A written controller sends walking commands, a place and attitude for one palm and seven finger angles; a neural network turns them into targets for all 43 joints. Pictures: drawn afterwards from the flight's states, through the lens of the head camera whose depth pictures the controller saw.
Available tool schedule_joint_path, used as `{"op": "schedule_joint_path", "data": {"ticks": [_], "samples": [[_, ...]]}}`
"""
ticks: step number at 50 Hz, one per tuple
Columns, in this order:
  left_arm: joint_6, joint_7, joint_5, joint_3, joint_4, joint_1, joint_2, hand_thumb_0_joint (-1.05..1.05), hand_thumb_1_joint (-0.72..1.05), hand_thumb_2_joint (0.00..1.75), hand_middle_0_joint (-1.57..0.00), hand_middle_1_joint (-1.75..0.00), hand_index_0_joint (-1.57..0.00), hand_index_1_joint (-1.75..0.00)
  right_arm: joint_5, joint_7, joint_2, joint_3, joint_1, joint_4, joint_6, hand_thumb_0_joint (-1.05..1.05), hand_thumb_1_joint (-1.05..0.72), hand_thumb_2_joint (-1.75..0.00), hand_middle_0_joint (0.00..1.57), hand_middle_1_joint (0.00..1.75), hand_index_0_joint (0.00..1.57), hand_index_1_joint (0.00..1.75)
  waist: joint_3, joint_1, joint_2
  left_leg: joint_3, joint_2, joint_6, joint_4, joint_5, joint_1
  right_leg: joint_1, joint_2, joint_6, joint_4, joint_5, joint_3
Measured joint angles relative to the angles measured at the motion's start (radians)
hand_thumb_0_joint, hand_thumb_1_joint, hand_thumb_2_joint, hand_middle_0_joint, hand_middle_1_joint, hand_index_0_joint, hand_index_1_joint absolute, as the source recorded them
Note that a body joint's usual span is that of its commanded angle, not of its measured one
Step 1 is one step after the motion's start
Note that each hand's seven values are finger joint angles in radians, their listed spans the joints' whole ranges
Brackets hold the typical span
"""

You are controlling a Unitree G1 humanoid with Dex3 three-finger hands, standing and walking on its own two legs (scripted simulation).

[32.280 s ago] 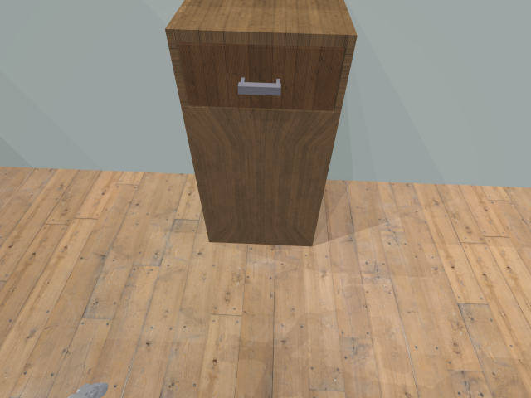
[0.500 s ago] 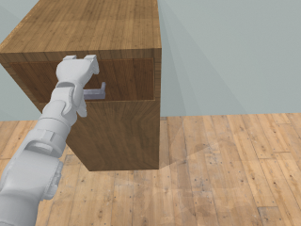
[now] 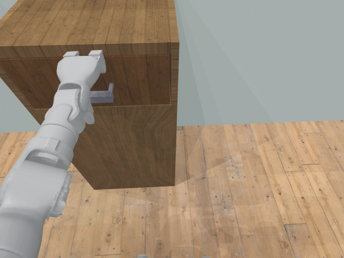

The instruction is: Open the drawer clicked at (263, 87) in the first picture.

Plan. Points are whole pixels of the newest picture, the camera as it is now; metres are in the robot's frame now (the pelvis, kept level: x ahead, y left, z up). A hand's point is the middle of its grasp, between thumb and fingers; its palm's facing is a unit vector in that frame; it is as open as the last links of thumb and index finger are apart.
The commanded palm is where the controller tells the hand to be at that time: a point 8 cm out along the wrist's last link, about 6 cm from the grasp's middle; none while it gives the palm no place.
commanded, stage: lower the fingers behind the handle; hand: left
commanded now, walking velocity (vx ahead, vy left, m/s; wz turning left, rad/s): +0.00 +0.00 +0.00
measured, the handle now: (92, 92) +0.53 +0.22 +0.06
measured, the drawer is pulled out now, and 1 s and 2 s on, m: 0.00 0.00 0.00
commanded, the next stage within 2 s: close the thumb around the handle in 0.78 s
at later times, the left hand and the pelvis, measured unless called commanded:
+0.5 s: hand (90, 96) +0.49 +0.21 +0.09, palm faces -0.01 +0.01 -1.00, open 13.9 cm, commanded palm +0.48 +0.20 +0.10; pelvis -0.03 +0.01 -0.02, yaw -1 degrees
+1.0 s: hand (94, 109) +0.49 +0.21 +0.04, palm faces -0.02 +0.00 -1.00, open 13.2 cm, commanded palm +0.49 +0.20 +0.10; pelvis +0.01 +0.02 -0.01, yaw +0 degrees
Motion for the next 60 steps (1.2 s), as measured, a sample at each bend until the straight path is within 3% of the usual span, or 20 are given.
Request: {"op": "schedule_joint_path", "data": {"ticks": [16,21,23,28,33,40,49,60], "samples": [[0.008,-0.007,0.0,-0.004,0.048,-0.072,0.046,0.0,-0.49,0.3,-0.3,-1.24,-0.28,-1.34,0.003,-0.015,-0.008,0.014,0.024,-0.006,-0.015,0.01,-0.9,-0.9,0.2,0.3,0.2,0.3,-0.001,-0.037,-0.003,0.005,0.003,0.007,0.073,0.0,-0.103,-0.105,0.002,0.003,0.072,0.004,0.004],[0.018,-0.04,0.004,-0.024,0.078,-0.09,0.058,0.0,-0.49,0.3,-0.3,-1.23,-0.27,-1.34,0.003,-0.018,-0.011,0.017,0.019,-0.012,-0.022,0.01,-0.9,-0.9,0.2,0.3,0.2,0.3,0.005,-0.05,-0.004,0.008,0.001,0.01,0.092,0.0,-0.132,-0.135,0.001,0.005,0.093,0.005,0.008],[0.02,-0.02,-0.001,-0.014,0.073,-0.082,0.057,0.0,-0.49,0.3,-0.31,-1.22,-0.25,-1.32,0.003,-0.021,-0.01,0.016,0.02,-0.017,-0.029,0.01,-0.9,-0.9,0.2,0.3,0.2,0.3,0.011,-0.052,-0.005,0.01,0.001,0.012,0.1,-0.002,-0.144,-0.149,0.001,0.006,0.102,0.005,0.011],[-0.016,-0.038,0.001,-0.016,0.094,-0.072,0.063,0.0,-0.49,0.3,-0.31,-1.21,-0.25,-1.31,-0.001,-0.02,-0.008,0.013,0.03,-0.019,-0.044,0.01,-0.9,-0.9,0.2,0.3,0.2,0.3,0.009,-0.052,-0.004,0.008,0.001,0.012,0.132,-0.008,-0.187,-0.189,0.002,0.008,0.13,-0.001,0.01],[-0.042,-0.004,0.0,0.024,0.065,-0.026,0.065,0.0,-0.49,0.3,-0.31,-1.2,-0.26,-1.29,-0.01,-0.021,0.003,0.004,0.04,-0.009,-0.064,0.01,-0.9,-0.9,0.2,0.3,0.2,0.3,0.015,-0.053,-0.001,0.008,0.001,0.014,0.155,-0.018,-0.22,-0.221,0.003,0.011,0.149,-0.01,0.012],[-0.074,0.08,0.02,0.037,0.004,0.049,0.033,0.0,-0.49,0.3,-0.35,-1.23,-0.33,-1.26,-0.019,-0.023,0.023,-0.002,0.065,0.033,-0.082,0.01,-0.9,-0.9,0.2,0.3,0.2,0.3,0.001,-0.03,0.008,0.003,-0.001,0.017,0.146,-0.037,-0.209,-0.201,0.003,0.015,0.123,-0.023,0.008],[-0.016,0.139,0.01,-0.002,0.022,0.089,-0.041,0.0,-0.46,0.32,-0.37,-1.22,-0.37,-1.24,-0.023,-0.007,0.036,-0.002,0.03,0.057,-0.069,0.01,-0.9,-0.9,0.2,0.3,0.2,0.3,-0.008,-0.011,0.014,-0.003,-0.009,0.02,0.088,-0.044,-0.116,-0.1,-0.003,0.019,0.056,-0.027,0.003],[0.001,0.121,0.007,-0.005,0.015,0.118,-0.063,0.0,-0.05,0.49,-0.35,-1.25,-0.37,-1.22,-0.027,-0.005,0.027,-0.011,-0.02,0.026,-0.059,0.01,-0.9,-0.9,0.2,0.3,0.2,0.3,-0.003,0.002,0.01,0.0,-0.013,0.017,0.047,-0.044,-0.05,-0.04,-0.007,0.017,0.027,-0.034,0.008]]}}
